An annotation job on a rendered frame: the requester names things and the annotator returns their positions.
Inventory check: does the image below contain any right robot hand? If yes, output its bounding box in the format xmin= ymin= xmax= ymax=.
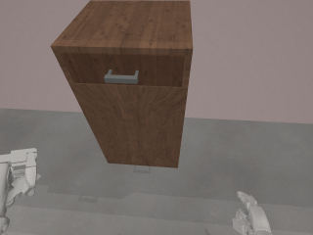
xmin=232 ymin=191 xmax=271 ymax=235

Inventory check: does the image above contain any handle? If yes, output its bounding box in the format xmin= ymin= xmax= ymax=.
xmin=104 ymin=70 xmax=139 ymax=84

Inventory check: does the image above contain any left robot forearm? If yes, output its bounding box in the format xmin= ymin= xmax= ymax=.
xmin=0 ymin=215 xmax=10 ymax=235

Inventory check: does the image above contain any left robot hand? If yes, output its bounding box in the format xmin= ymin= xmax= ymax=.
xmin=0 ymin=148 xmax=41 ymax=215

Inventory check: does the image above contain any drawer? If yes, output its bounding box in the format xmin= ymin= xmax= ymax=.
xmin=60 ymin=52 xmax=185 ymax=87

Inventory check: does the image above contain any cabinet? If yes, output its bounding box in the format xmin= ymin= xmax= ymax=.
xmin=51 ymin=0 xmax=194 ymax=168

